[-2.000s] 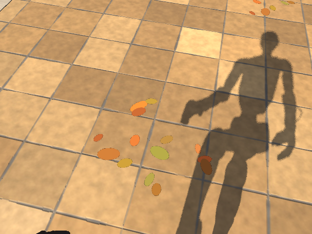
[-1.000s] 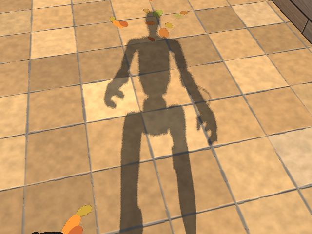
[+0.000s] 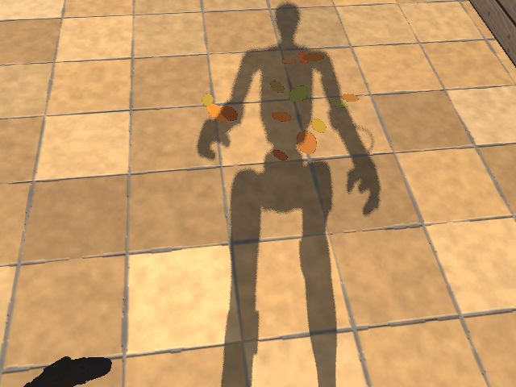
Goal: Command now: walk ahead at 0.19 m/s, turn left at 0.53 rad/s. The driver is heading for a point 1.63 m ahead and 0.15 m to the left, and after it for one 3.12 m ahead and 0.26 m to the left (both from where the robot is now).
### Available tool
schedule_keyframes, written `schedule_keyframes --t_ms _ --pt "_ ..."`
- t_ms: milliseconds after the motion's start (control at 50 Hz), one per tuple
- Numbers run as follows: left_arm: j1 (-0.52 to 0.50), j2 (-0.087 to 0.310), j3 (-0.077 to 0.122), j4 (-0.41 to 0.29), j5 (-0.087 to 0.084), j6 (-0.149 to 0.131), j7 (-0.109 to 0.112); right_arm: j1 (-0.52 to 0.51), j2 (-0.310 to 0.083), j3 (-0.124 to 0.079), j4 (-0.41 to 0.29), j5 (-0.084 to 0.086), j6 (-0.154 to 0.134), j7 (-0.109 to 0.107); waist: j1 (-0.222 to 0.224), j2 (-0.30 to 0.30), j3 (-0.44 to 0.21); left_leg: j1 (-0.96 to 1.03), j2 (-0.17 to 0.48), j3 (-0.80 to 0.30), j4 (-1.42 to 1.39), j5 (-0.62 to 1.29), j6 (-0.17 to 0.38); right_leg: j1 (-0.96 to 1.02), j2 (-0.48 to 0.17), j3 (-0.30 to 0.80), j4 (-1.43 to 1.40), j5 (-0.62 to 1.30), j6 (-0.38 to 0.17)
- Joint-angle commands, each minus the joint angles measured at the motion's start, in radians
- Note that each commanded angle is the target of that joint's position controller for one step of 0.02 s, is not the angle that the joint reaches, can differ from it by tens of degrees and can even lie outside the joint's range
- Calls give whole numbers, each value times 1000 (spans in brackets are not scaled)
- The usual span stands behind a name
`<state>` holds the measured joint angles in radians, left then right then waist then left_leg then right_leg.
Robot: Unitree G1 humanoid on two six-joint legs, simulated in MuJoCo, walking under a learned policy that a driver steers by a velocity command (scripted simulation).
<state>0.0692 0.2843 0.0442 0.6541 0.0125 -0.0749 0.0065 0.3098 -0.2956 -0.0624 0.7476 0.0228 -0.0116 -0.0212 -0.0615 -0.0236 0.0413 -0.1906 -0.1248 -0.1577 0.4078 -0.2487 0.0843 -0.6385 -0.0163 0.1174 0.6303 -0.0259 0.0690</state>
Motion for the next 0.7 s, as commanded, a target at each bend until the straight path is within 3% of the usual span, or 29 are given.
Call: schedule_keyframes --t_ms 20,60,80,100,120,140,160,180,200,240,280,320,360,440,480,500,520,540,560,580,600,620,640,700 --pt "-47 91 28 -71 -6 -16 -10 12 -158 -47 -58 1 14 -20 16 131 -120 26 203 -193 21 483 72 164 75 -31 -110 32 -7" --pt "-6 116 40 -59 -2 -27 -13 -25 -149 -47 -80 -4 19 -24 45 152 -121 71 208 -258 95 460 57 200 67 -13 -172 3 -35" --pt "42 122 44 -47 3 -35 -11 -59 -138 -44 -96 -2 20 -23 81 149 -135 61 176 -253 165 430 32 286 47 -24 -254 95 -59" --pt "105 164 54 -45 20 -40 -2 -63 -96 -30 -122 -14 15 -19 98 85 -227 -19 122 -207 328 313 -7 496 -81 56 -235 318 -119" --pt "124 205 55 -56 40 -28 10 85 -34 -13 -118 -30 8 -14 30 -156 -328 -239 -7 -95 572 -318 -71 781 -330 294 -155 776 -268" --pt "177 184 60 -33 14 -4 7 181 -104 -14 -112 -14 7 -5 30 -284 -431 -383 8 -26 773 -513 -108 874 -489 529 -170 645 -405" --pt "142 129 48 -54 -2 10 10 137 -181 -39 -88 -3 20 -5 53 -137 -355 -424 64 -25 869 -430 -144 789 -423 467 -201 432 -377" --pt "109 96 37 -62 1 24 15 45 -201 -49 -100 0 39 -10 71 -71 -267 -450 87 12 900 -348 -167 704 -348 331 -216 297 -322" --pt "69 84 28 -66 5 37 16 8 -190 -52 -107 1 60 -15 64 -47 -201 -447 108 29 890 -301 -180 600 -296 246 -247 203 -295" --pt "18 110 34 -58 14 51 20 -4 -139 -43 -125 2 79 -16 40 -96 -112 -372 131 80 813 -230 -184 422 -218 112 -316 99 -276" --pt "16 115 40 -46 18 55 23 0 -96 -33 -133 -1 78 -17 41 -129 -119 -331 134 119 727 -208 -184 407 -206 42 -340 119 -293" --pt "18 127 47 -36 12 57 26 -30 -88 -28 -149 -9 73 -13 51 -127 -151 -308 161 125 641 -181 -177 435 -241 17 -341 153 -316" --pt "15 150 58 -31 -2 59 24 -50 -85 -23 -159 -8 69 -1 62 -124 -177 -254 185 145 535 -134 -150 418 -256 0 -382 -81 -309" --pt "27 189 71 -5 -33 55 4 -35 -105 -28 -148 -15 55 25 50 -134 -150 -100 157 202 328 -121 -77 340 -267 -5 -430 -390 -278" --pt "20 173 65 13 -48 56 -5 51 -90 -28 -95 -18 46 32 3 -100 -133 55 122 246 149 -51 -30 266 -240 -44 -382 -510 -236" --pt "24 131 52 23 -43 54 -9 109 -84 -28 -62 -20 40 30 -19 -62 -117 150 107 237 84 -81 -10 195 -196 -90 -300 -564 -192" --pt "8 45 25 15 -24 47 -21 181 -115 -34 -42 -21 34 23 -36 102 -98 249 252 2 -60 -246 39 54 -111 -196 -29 -549 -112" --pt "-23 19 17 -29 -10 31 -31 166 -245 -54 -73 -26 27 18 -23 299 -27 263 479 -416 -205 -452 175 -237 21 -230 236 -577 -54" --pt "-92 122 46 -47 -39 11 -27 128 -244 -58 -93 -46 2 18 -46 214 33 153 518 -507 -288 -532 235 -279 -25 -90 348 -498 -75" --pt "-58 150 57 -34 -54 4 -28 68 -204 -44 -98 -43 -21 14 1 206 70 151 485 -431 -288 -480 204 -300 -55 -63 367 -377 -89" --pt "-22 147 59 -5 -41 1 -27 39 -164 -32 -99 -33 -37 14 21 191 62 164 441 -339 -271 -369 164 -287 -70 -61 355 -290 -88" --pt "-6 146 61 14 -23 -1 -26 27 -145 -25 -97 -25 -41 13 27 182 45 177 409 -262 -270 -274 132 -262 -77 -63 328 -221 -79" --pt "0 136 61 25 -16 -2 -28 37 -133 -20 -92 -25 -46 10 30 169 35 172 381 -199 -275 -175 114 -227 -76 -71 319 -155 -70" --pt "-9 93 49 37 -20 -2 -34 86 -122 -18 -72 -26 -56 6 23 132 3 192 342 -74 -279 38 98 -175 -62 -94 248 -9 -46"
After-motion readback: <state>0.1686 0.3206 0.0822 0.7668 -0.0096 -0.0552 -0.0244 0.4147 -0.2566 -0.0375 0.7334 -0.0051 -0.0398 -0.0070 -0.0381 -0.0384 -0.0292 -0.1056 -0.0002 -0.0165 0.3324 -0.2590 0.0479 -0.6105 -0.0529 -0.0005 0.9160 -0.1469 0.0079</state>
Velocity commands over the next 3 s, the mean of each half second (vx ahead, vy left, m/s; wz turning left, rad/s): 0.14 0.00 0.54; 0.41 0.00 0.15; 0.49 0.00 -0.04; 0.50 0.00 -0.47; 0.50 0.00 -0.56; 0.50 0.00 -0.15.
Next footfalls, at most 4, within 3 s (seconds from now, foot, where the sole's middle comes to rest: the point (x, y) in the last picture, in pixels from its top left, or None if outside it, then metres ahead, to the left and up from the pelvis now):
0.10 right None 0.23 -0.12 -0.78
0.52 left None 0.11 0.11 -0.78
1.00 right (245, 359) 0.51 0.00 -0.78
1.50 left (118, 290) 0.72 0.34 -0.78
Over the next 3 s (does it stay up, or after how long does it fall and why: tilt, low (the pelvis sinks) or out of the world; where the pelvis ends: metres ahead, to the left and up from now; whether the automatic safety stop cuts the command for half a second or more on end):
stays up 1.39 0.12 -0.01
